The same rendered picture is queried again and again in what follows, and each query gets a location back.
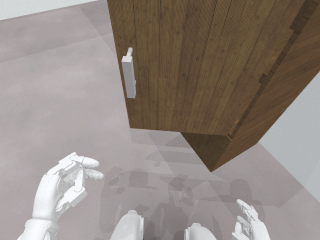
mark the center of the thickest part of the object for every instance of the robot left forearm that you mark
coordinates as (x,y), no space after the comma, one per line
(40,229)

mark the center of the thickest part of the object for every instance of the robot left hand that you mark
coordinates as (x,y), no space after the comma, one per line
(48,203)

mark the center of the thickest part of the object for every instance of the cupboard door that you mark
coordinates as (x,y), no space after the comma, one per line
(196,62)

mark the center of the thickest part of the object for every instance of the robot left thigh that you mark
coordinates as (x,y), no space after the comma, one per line
(130,227)

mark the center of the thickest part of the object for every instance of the robot left shin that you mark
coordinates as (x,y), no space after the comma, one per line
(132,212)

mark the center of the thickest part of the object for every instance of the handle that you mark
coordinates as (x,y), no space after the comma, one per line
(128,72)

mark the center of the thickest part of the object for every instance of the robot right hand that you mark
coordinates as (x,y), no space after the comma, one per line
(253,228)

